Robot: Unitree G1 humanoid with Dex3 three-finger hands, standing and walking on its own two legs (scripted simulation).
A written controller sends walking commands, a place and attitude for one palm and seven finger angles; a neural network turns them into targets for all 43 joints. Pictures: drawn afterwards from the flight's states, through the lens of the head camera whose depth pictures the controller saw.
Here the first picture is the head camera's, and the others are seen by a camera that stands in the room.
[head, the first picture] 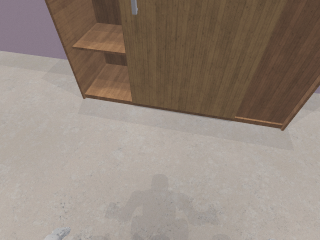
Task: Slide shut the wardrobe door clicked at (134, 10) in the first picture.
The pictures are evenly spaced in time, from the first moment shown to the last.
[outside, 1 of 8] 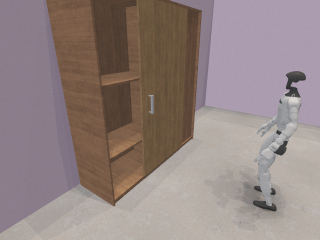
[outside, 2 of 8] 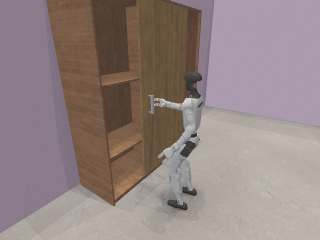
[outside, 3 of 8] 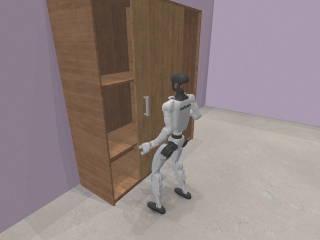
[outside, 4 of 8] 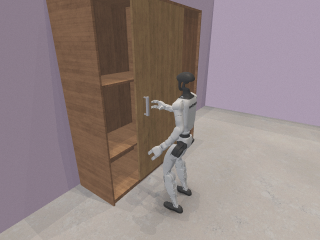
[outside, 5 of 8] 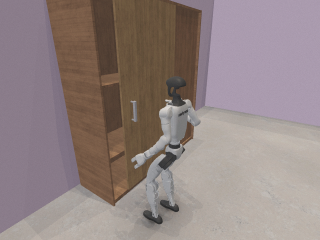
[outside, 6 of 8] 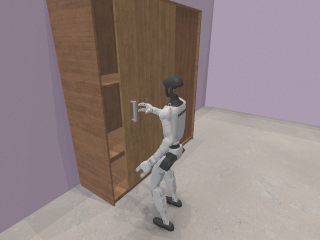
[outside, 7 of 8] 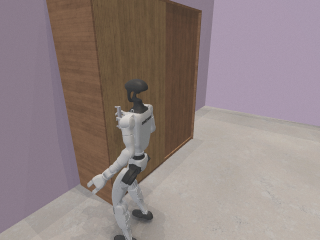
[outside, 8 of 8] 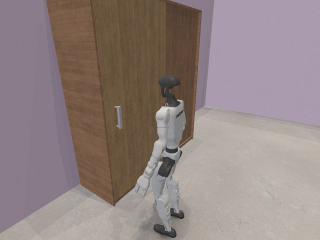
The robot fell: no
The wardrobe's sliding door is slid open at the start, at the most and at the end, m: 0.47 0.47 0.00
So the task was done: yes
